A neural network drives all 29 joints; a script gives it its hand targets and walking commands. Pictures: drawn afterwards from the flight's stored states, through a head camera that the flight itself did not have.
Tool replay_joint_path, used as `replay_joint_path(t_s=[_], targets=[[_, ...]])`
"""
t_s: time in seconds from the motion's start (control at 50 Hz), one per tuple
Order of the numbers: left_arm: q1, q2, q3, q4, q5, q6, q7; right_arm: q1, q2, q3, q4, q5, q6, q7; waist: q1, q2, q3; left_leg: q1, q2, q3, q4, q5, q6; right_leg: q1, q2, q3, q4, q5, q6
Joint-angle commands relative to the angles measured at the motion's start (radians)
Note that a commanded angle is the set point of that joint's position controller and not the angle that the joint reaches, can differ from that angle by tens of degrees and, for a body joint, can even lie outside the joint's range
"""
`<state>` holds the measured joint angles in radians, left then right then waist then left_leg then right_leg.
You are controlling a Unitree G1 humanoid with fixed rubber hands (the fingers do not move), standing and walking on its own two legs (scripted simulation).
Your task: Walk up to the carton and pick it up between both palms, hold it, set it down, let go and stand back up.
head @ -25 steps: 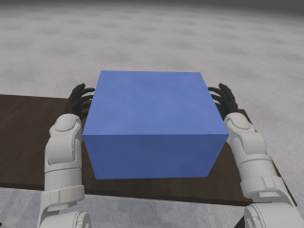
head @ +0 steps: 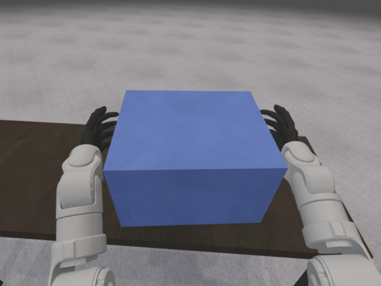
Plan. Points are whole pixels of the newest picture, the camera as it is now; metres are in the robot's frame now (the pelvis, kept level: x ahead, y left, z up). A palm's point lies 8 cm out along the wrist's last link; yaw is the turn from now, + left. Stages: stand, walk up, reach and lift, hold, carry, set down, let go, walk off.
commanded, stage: hold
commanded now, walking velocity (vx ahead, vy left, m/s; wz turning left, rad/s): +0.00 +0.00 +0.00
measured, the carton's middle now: (190, 153) +0.38 +0.00 +0.14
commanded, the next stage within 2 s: none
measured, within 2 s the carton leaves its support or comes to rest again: neither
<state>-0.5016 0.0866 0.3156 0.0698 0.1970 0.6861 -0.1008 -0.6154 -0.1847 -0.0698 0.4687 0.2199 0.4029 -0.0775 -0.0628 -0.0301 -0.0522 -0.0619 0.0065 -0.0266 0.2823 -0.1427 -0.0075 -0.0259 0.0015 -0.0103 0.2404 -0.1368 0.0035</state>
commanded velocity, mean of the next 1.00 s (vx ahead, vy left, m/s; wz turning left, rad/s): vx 0.00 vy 0.00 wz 0.00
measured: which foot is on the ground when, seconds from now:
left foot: down 0.00-1.00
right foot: down 0.00-1.00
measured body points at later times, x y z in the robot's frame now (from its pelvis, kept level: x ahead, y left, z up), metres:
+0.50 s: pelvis +0.01 +0.00 +0.00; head -0.04 +0.02 +0.45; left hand +0.37 +0.20 +0.18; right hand +0.38 -0.19 +0.19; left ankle +0.01 +0.12 -0.75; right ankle +0.00 -0.12 -0.75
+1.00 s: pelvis +0.00 +0.00 +0.00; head -0.05 +0.02 +0.45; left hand +0.37 +0.20 +0.19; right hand +0.38 -0.19 +0.19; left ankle +0.01 +0.12 -0.75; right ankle +0.00 -0.12 -0.75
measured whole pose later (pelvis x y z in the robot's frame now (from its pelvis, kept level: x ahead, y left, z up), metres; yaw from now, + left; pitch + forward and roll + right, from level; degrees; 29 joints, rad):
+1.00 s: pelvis +0.00 +0.00 +0.00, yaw +0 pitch -4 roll +0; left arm -0.54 0.11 0.31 0.14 0.18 0.65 -0.10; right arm -0.64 -0.18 -0.09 0.49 0.20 0.38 -0.08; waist -0.06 -0.04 -0.05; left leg -0.07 0.01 -0.03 0.29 -0.14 -0.01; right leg -0.03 0.00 -0.02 0.24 -0.14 0.00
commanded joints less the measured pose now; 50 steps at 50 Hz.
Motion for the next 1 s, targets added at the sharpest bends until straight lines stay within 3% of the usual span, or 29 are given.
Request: replay_joint_path(t_s=[0.0, 0.02, 0.06, 0.14, 0.36, 0.56, 0.98], targets=[[-0.594, -0.446, -0.441, -0.153, -0.149, -0.066, -0.118, -0.623, 0.505, 0.354, -0.297, 0.09, -0.041, 0.121, -0.009, 0.052, -0.321, 0.071, -0.061, 0.045, -0.006, 0.229, -0.026, 0.077, 0.042, -0.027, -0.007, 0.225, 0.006], [-0.655, -0.441, -0.43, -0.032, -0.158, -0.064, -0.12, -0.721, 0.516, 0.323, -0.29, 0.065, -0.052, 0.124, 0.005, 0.02, -0.267, 0.029, -0.053, 0.045, -0.027, 0.126, -0.016, 0.023, 0.037, -0.039, -0.019, 0.115, 0.016], [-0.648, -0.473, -0.44, -0.039, -0.158, -0.079, -0.111, -0.695, 0.537, 0.31, -0.244, 0.043, -0.065, 0.135, 0.009, 0.032, -0.268, 0.028, -0.044, 0.044, -0.046, 0.071, -0.007, 0.011, 0.034, -0.036, -0.022, 0.065, 0.008], [-0.622, -0.487, -0.456, -0.056, -0.165, -0.081, -0.103, -0.689, 0.519, 0.33, -0.251, 0.069, -0.077, 0.132, -0.002, 0.043, -0.339, 0.099, -0.047, 0.039, 0.0, 0.223, -0.027, 0.043, 0.048, -0.036, -0.008, 0.169, 0.008], [-0.578, -0.447, -0.45, -0.131, -0.152, -0.069, -0.11, -0.631, 0.488, 0.339, -0.289, 0.098, -0.065, 0.12, -0.011, 0.064, -0.313, 0.102, -0.056, 0.039, 0.018, 0.304, -0.046, 0.079, 0.053, -0.04, 0.004, 0.244, 0.01], [-0.572, -0.447, -0.46, -0.139, -0.158, -0.065, -0.105, -0.631, 0.49, 0.352, -0.312, 0.099, -0.057, 0.118, -0.005, 0.055, -0.309, 0.094, -0.054, 0.038, 0.011, 0.273, -0.041, 0.068, 0.049, -0.038, 0.002, 0.24, 0.014], [-0.619, -0.462, -0.434, -0.059, -0.147, -0.079, -0.116, -0.673, 0.513, 0.325, -0.244, 0.07, -0.071, 0.123, -0.003, 0.045, -0.301, 0.073, -0.052, 0.042, -0.009, 0.203, -0.026, 0.056, 0.042, -0.036, -0.011, 0.163, 0.014]])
